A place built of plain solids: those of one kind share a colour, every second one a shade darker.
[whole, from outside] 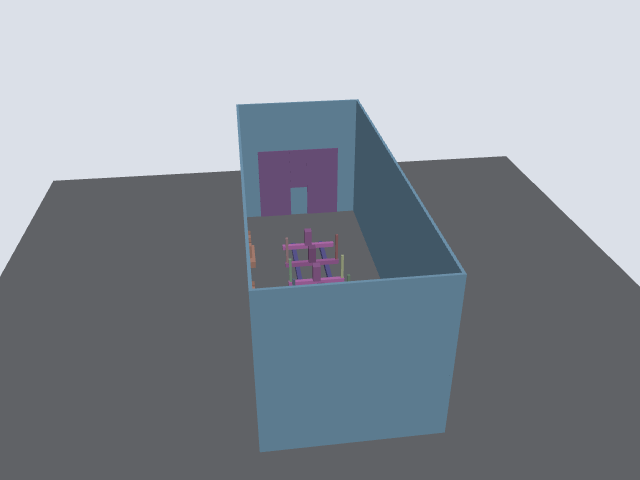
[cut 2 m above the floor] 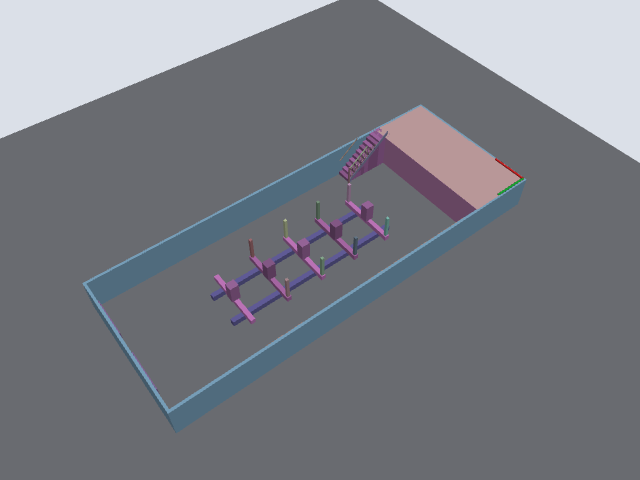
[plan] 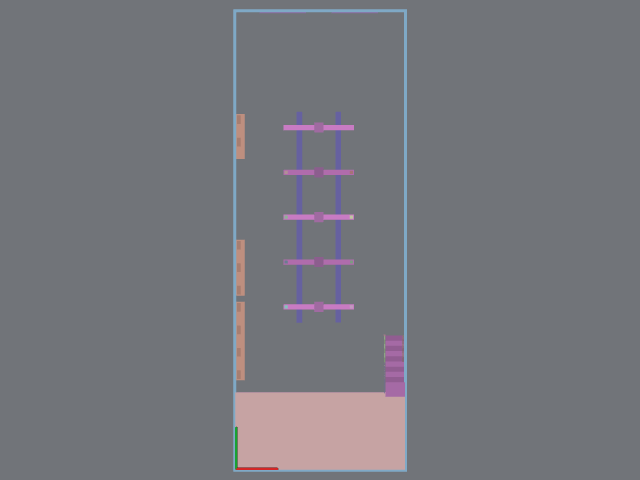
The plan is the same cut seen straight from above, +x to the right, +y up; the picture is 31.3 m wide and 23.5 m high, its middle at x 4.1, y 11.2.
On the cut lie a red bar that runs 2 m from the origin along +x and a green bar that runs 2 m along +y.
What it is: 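A boat hall 8.2 x 22.4 m, 8.7 m high; a lifeboat 12.9 m long and 4.8 m in beam on its cradle down the middle, its keel 1.69 m over the floor; a walk along either side; at the rear a crew gallery 3.7 m deep at 2.47 m over closed stores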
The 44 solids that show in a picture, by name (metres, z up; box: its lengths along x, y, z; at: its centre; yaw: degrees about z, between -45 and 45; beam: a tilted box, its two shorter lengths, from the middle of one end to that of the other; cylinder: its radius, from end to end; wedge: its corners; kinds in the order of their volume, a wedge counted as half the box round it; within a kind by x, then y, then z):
{
 "wall_1": {"box": [0.15, 22.65, 8.74], "at": [-0.07, 11.18, 4.32]},
 "wall_2": {"box": [8.51, 0.15, 8.74], "at": [4.11, -0.07, 4.32]},
 "wall_3": {"box": [8.51, 0.15, 8.74], "at": [4.11, 22.43, 4.32]},
 "wall_4": {"box": [0.15, 22.65, 8.74], "at": [8.29, 11.18, 4.32]},
 "gal_1": {"box": [8.31, 3.78, 2.52], "at": [4.11, 1.84, 1.21]},
 "stair_1": {"box": [0.95, 0.71, 2.32], "at": [7.79, 3.63, 1.11]},
 "stair_2": {"box": [0.95, 0.71, 2.11], "at": [7.79, 3.88, 1.0]},
 "stair_3": {"box": [0.95, 0.71, 1.9], "at": [7.79, 4.14, 0.9]},
 "stair_4": {"box": [0.95, 0.71, 1.7], "at": [7.79, 4.39, 0.8]},
 "stair_5": {"box": [0.95, 0.71, 1.49], "at": [7.79, 4.64, 0.7]},
 "stair_6": {"box": [0.95, 0.71, 1.29], "at": [7.79, 4.9, 0.59]},
 "stair_7": {"box": [0.95, 0.71, 1.08], "at": [7.79, 5.15, 0.49]},
 "stair_8": {"box": [0.95, 0.71, 0.87], "at": [7.79, 5.41, 0.39]},
 "stair_9": {"box": [0.95, 0.71, 0.67], "at": [7.79, 5.66, 0.28]},
 "stair_10": {"box": [0.95, 0.71, 0.46], "at": [7.79, 5.92, 0.18]},
 "stair_11": {"box": [0.95, 0.71, 0.26], "at": [7.79, 6.17, 0.08]},
 "beam_1": {"box": [0.28, 10.33, 0.39], "at": [3.09, 12.32, 0.14]},
 "beam_2": {"box": [0.28, 10.33, 0.39], "at": [4.99, 12.32, 0.14]},
 "sdoor_1": {"box": [2.28, 0.05, 5.25], "at": [2.28, 22.32, 2.58]},
 "sdoor_2": {"box": [1.24, 0.05, 2.96], "at": [4.04, 22.32, 3.72]},
 "sdoor_3": {"box": [2.28, 0.05, 5.25], "at": [5.8, 22.32, 2.58]},
 "cross_1": {"box": [3.46, 0.26, 0.3], "at": [4.04, 7.93, 0.49]},
 "cross_2": {"box": [3.46, 0.26, 0.3], "at": [4.04, 10.12, 0.49]},
 "cross_3": {"box": [3.46, 0.26, 0.3], "at": [4.04, 12.32, 0.49]},
 "cross_4": {"box": [3.46, 0.26, 0.3], "at": [4.04, 14.51, 0.49]},
 "cross_5": {"box": [3.46, 0.26, 0.3], "at": [4.04, 16.71, 0.49]},
 "keelblock_1": {"box": [0.46, 0.5, 1.05], "at": [4.04, 7.93, 1.17]},
 "keelblock_2": {"box": [0.46, 0.5, 1.05], "at": [4.04, 10.12, 1.17]},
 "keelblock_3": {"box": [0.46, 0.5, 1.05], "at": [4.04, 12.32, 1.17]},
 "keelblock_4": {"box": [0.46, 0.5, 1.05], "at": [4.04, 14.51, 1.17]},
 "keelblock_5": {"box": [0.46, 0.5, 1.05], "at": [4.04, 16.71, 1.17]},
 "kit_1": {"box": [0.42, 3.85, 0.09], "at": [0.21, 6.25, 0.41]},
 "kit_2": {"box": [0.42, 2.75, 0.09], "at": [0.21, 9.84, 0.41]},
 "kit_3": {"box": [0.42, 2.2, 0.09], "at": [0.21, 16.27, 0.41]},
 "face_1": {"box": [7.31, 0.012, 2.49], "at": [3.65, 3.74, 1.2]},
 "stair_guard_string_1": {"wedge": [[7.24, 3.68, 2.29], [7.24, 3.68, 2.54], [7.24, 6.53, -0.02], [7.24, 6.53, 0.23], [7.28, 3.68, 2.29], [7.28, 3.68, 2.54], [7.28, 6.53, -0.02], [7.28, 6.53, 0.23]]},
 "shore3e_1": {"box": [0.16, 0.16, 1.81], "at": [5.64, 14.51, 1.55]},
 "shore3w_1": {"box": [0.16, 0.16, 1.81], "at": [2.44, 14.51, 1.55]},
 "shore0e_1": {"box": [0.16, 0.16, 1.61], "at": [5.64, 7.93, 1.45]},
 "shore0w_1": {"box": [0.16, 0.16, 1.61], "at": [2.44, 7.93, 1.45]},
 "shore2e_1": {"box": [0.16, 0.16, 1.6], "at": [5.64, 12.32, 1.44]},
 "shore2w_1": {"box": [0.16, 0.16, 1.6], "at": [2.44, 12.32, 1.44]},
 "shore1e_1": {"box": [0.16, 0.16, 1.6], "at": [5.64, 10.12, 1.44]},
 "shore1w_1": {"box": [0.16, 0.16, 1.6], "at": [2.44, 10.12, 1.44]}
}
